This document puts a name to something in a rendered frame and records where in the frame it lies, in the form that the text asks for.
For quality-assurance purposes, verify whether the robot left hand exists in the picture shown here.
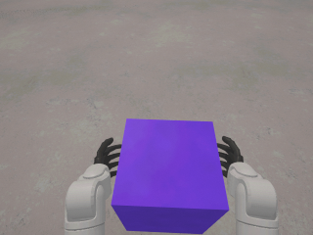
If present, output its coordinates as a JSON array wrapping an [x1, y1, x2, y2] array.
[[94, 137, 122, 178]]

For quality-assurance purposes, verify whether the carton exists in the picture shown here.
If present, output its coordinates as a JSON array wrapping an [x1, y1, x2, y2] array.
[[111, 118, 230, 234]]

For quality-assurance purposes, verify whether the right robot forearm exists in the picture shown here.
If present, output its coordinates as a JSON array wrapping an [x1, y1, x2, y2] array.
[[227, 162, 279, 235]]

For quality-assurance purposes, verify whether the robot right hand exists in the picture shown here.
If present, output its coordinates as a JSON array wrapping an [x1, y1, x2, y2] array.
[[216, 136, 244, 178]]

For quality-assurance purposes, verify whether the left robot forearm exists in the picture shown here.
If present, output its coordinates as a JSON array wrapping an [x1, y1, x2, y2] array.
[[64, 164, 112, 235]]

